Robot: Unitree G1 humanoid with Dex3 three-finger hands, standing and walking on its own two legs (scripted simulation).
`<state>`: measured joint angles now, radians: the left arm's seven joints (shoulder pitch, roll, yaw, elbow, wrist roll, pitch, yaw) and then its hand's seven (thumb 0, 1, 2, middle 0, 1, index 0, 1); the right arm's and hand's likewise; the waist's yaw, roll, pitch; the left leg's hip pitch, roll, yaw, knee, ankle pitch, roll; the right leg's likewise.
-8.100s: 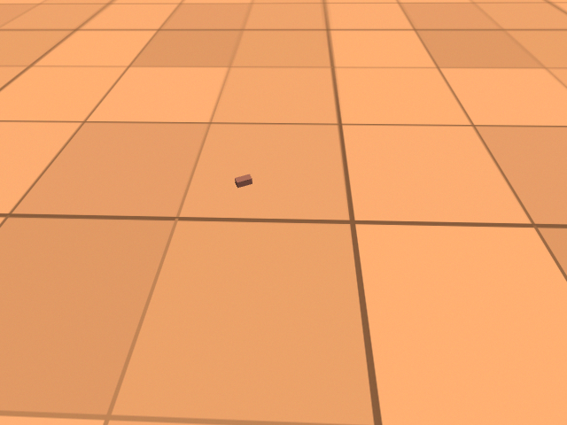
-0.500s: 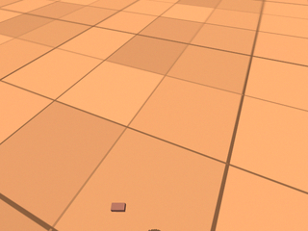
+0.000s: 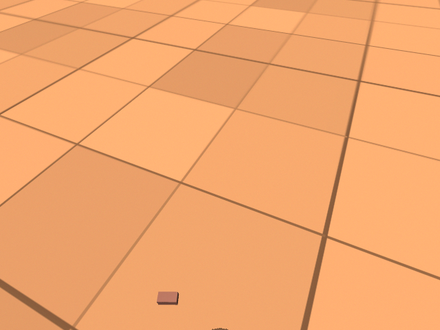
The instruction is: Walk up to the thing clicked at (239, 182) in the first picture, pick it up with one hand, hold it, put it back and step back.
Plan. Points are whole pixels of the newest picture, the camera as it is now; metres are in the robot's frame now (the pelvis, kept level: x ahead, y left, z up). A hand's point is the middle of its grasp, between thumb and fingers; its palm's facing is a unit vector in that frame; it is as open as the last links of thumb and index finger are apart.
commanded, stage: stand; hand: left
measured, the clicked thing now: (168, 298) +0.43 +0.28 -0.76
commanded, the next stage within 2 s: walk up in 0.28 s
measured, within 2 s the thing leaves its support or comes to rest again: neither
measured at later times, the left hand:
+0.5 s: hand out of the picture +0.07 +0.27 -0.17, palm faces -0.02 -0.93 -0.37, open 7.4 cm
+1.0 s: hand out of the picture -0.03 +0.30 -0.19, palm faces -0.12 -0.93 -0.36, open 7.4 cm
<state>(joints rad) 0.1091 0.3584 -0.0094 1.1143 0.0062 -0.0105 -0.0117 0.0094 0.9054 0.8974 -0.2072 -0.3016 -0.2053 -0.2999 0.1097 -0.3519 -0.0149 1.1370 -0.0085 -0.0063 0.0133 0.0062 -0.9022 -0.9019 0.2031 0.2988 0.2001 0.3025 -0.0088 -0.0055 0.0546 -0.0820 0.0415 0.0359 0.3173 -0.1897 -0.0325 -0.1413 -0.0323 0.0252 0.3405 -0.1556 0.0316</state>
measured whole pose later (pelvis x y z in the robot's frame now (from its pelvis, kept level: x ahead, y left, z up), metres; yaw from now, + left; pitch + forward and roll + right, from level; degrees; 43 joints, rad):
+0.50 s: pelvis -0.04 +0.00 -0.01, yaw +0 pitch -2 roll +0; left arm 0.06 0.38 0.04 1.01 0.00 0.04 0.00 0.01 0.90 0.90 -0.21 -0.30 -0.21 -0.30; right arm 0.05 -0.39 -0.05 1.05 0.01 0.04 0.00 0.01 -0.90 -0.90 0.20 0.30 0.20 0.30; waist 0.00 -0.01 0.18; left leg -0.26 0.04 0.03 0.54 -0.25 -0.01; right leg -0.29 -0.03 0.03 0.51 -0.19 0.03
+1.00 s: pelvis -0.14 +0.04 -0.02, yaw -5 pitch -1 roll -1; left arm 0.13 0.42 0.08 0.87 0.02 0.09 0.01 0.01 0.91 0.90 -0.21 -0.30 -0.20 -0.30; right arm 0.13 -0.34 -0.06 0.87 -0.02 0.02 -0.02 0.01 -0.90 -0.90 0.21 0.30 0.20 0.30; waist 0.00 -0.07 0.21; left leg -0.37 0.04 0.08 0.59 -0.20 0.04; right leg -0.34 0.07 0.16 1.02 -0.51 0.05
